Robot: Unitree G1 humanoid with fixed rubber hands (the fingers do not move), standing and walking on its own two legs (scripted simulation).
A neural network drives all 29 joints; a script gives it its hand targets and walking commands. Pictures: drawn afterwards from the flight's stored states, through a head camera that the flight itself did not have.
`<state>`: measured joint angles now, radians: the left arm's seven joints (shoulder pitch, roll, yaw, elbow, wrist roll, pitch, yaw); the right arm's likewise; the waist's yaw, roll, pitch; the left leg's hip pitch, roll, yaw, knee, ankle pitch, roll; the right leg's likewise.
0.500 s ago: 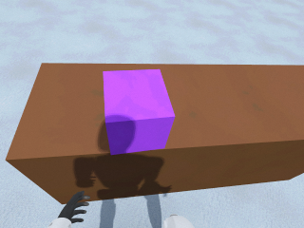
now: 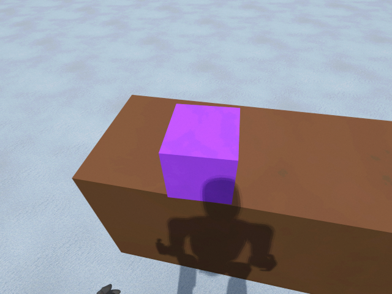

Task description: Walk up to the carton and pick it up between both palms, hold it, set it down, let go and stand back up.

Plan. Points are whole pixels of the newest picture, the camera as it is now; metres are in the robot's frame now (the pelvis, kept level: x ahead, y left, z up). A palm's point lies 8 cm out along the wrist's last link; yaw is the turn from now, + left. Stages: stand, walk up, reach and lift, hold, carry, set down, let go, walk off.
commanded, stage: walk up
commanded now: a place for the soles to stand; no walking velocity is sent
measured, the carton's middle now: (203, 153) +0.53 +0.02 -0.04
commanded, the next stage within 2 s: none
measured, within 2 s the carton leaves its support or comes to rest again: neither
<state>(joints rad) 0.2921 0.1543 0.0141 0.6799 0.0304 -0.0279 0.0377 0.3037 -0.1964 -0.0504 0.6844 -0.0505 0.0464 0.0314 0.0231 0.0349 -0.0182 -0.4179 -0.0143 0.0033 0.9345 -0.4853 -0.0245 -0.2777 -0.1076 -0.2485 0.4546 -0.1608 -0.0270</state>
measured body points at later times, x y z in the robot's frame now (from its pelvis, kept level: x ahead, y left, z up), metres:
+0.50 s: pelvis +0.03 +0.01 +0.00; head +0.04 +0.00 +0.45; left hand +0.09 +0.23 -0.13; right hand +0.13 -0.21 -0.13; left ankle +0.00 +0.12 -0.74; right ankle +0.05 -0.10 -0.74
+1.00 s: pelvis +0.04 +0.03 +0.00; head +0.05 +0.02 +0.45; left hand +0.15 +0.24 -0.13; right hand +0.10 -0.21 -0.14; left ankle +0.00 +0.12 -0.74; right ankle +0.06 -0.10 -0.74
